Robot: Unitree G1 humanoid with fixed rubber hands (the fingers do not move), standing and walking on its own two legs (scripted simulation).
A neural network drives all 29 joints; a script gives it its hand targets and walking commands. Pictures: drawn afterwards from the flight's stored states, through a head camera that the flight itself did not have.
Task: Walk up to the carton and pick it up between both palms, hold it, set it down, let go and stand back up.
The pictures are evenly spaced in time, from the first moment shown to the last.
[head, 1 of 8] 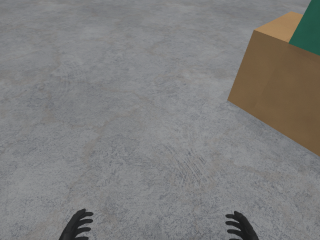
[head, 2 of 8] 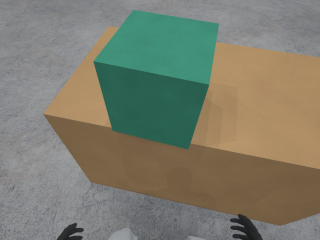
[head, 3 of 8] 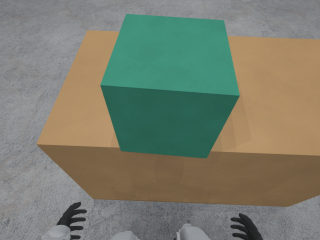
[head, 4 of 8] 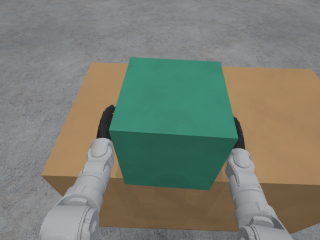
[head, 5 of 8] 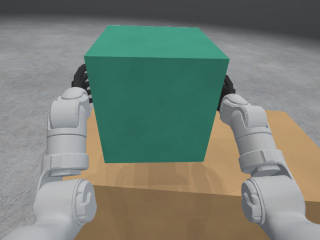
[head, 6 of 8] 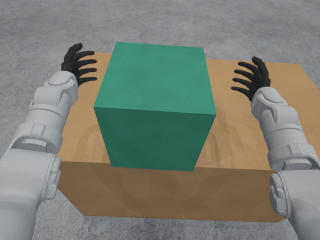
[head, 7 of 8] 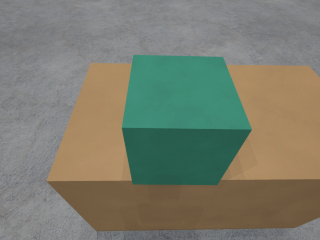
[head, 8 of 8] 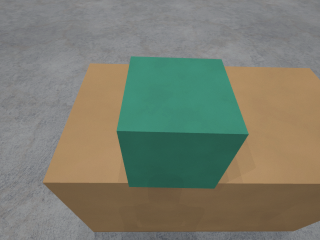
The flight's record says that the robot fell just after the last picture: no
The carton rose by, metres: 0.22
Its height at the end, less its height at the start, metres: +0.00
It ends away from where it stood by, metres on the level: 0.01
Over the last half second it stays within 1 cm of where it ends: yes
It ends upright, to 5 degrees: yes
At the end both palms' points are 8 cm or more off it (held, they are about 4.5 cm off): yes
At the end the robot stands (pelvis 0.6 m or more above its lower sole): yes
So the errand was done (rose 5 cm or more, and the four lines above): yes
